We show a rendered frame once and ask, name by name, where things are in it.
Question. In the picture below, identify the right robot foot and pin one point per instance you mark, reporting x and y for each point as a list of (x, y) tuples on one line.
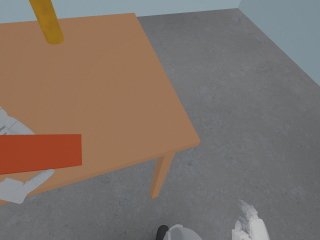
[(161, 232)]

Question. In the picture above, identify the right robot shin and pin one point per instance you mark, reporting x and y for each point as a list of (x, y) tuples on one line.
[(176, 225)]

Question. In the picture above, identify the table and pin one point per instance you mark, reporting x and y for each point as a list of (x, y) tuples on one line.
[(105, 82)]

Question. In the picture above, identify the robot right hand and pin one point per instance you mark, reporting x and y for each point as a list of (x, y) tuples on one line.
[(255, 229)]

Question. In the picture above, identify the sponge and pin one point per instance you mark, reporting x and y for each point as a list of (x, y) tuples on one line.
[(36, 152)]

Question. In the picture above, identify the robot left hand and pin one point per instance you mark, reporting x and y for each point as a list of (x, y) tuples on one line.
[(13, 190)]

